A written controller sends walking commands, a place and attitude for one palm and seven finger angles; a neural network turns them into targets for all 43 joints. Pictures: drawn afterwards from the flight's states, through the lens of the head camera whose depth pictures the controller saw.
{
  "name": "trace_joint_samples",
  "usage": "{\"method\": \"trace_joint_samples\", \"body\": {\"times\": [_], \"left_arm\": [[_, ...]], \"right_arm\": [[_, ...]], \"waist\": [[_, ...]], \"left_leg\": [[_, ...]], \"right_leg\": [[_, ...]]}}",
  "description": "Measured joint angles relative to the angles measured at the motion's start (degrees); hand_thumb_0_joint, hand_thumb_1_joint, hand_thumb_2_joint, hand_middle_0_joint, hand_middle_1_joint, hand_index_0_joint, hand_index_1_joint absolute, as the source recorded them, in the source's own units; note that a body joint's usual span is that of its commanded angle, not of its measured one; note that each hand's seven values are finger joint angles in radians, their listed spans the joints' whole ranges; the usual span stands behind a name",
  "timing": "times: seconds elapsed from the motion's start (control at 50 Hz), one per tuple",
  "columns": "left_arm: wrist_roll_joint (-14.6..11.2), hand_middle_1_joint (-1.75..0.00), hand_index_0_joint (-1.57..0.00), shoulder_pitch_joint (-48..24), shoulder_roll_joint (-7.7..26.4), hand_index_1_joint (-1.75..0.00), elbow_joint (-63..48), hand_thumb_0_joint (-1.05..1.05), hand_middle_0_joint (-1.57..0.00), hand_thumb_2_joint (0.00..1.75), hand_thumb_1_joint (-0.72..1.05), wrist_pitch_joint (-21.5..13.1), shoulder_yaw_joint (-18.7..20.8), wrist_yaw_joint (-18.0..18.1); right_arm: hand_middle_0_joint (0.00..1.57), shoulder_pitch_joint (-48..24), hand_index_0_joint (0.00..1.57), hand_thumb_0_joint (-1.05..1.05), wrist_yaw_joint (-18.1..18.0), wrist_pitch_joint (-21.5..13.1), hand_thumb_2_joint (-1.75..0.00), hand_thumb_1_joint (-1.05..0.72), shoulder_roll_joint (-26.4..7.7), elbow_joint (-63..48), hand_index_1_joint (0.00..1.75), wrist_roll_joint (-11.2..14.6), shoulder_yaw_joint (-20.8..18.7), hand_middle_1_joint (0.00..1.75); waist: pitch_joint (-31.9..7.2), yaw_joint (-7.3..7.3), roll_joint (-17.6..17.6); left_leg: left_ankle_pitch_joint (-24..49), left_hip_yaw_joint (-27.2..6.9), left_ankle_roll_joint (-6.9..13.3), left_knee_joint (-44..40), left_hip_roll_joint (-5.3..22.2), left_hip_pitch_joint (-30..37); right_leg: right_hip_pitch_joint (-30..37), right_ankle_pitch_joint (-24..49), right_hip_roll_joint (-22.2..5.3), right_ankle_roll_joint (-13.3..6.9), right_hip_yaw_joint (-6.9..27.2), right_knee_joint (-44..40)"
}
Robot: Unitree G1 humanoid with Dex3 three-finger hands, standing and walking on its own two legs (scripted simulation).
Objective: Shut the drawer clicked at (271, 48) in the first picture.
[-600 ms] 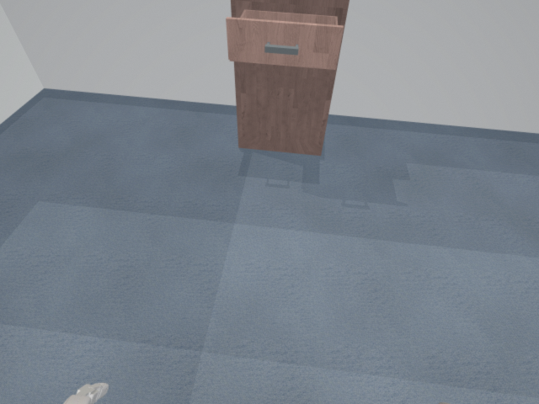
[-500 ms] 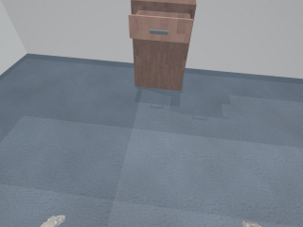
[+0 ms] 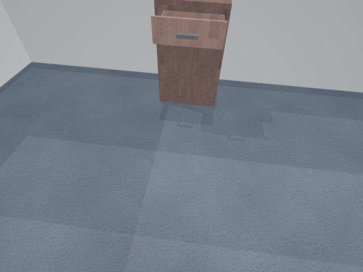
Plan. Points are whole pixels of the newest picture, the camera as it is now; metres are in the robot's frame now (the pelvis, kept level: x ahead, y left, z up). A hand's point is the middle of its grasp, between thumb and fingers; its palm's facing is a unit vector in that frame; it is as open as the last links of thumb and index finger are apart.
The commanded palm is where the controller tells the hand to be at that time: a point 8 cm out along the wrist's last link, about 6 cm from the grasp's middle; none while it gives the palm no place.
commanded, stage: stand and wait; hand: left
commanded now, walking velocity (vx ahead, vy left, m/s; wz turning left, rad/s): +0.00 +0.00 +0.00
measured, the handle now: (187, 35) +1.39 +0.05 -0.06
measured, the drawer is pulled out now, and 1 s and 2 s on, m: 0.21 0.21 0.21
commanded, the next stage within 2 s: look at it before walking up in 0.42 s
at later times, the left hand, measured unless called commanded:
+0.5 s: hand out of the picture +0.06 +0.24 -0.15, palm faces -0.02 -0.94 -0.33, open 7.4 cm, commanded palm none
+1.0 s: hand out of the picture +0.07 +0.24 -0.15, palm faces -0.01 -0.94 -0.33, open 7.4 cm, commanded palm none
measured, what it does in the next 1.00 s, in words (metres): stands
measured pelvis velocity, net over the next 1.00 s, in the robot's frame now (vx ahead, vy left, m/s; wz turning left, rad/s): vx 0.00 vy -0.01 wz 0.00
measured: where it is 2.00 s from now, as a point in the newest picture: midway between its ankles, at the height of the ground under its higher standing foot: outside the picture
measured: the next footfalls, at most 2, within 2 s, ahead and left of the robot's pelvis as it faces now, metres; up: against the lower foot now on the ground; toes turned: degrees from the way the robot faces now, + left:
right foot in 1.58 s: +0.15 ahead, -0.14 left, +0.00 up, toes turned -11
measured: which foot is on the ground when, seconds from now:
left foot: down 0.00-1.00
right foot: down 0.00-1.00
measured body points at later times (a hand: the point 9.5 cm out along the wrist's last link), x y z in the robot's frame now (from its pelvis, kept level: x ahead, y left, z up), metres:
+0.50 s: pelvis -0.01 -0.01 +0.00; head -0.01 -0.01 +0.45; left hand +0.06 +0.29 -0.13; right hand +0.06 -0.30 -0.13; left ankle +0.00 +0.12 -0.74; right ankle +0.00 -0.13 -0.74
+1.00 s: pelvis +0.00 -0.01 +0.00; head +0.00 -0.01 +0.45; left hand +0.08 +0.29 -0.13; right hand +0.09 -0.30 -0.13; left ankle +0.00 +0.12 -0.74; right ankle +0.00 -0.13 -0.74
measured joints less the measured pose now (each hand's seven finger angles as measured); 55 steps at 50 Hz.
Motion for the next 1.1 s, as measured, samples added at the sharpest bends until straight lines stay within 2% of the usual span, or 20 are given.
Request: {"method": "trace_joint_samples", "body": {"times": [0.4, 1.1], "left_arm": [[0.1, -0.30, -0.20, -1.3, -0.5, -0.30, 0.9, 0.01, -0.20, 0.90, 0.90, -0.4, -0.1, -0.1], [0.1, -0.30, -0.20, -1.7, -0.2, -0.30, 1.1, 0.01, -0.20, 0.90, 0.90, -0.8, 0.1, -0.1]], "right_arm": [[0.21, 0.5, 0.21, 0.00, 0.4, -0.2, -0.90, -0.90, 0.6, 1.8, 0.30, 0.0, 0.1, 0.30], [0.21, -1.4, 0.21, 0.00, 0.1, -0.5, -0.90, -0.90, 0.6, 1.4, 0.30, 0.1, 0.3, 0.30]], "waist": [[0.0, -0.31, 0.4], [0.1, 0.14, 0.2]], "left_leg": [[2.0, -0.1, -0.6, -1.7, 0.5, -0.6], [1.7, -0.2, -0.8, -3.4, 0.7, 1.1]], "right_leg": [[-0.9, 1.8, 0.5, -0.5, -0.1, -1.3], [0.9, 1.5, 0.7, -0.7, -0.2, -3.0]]}}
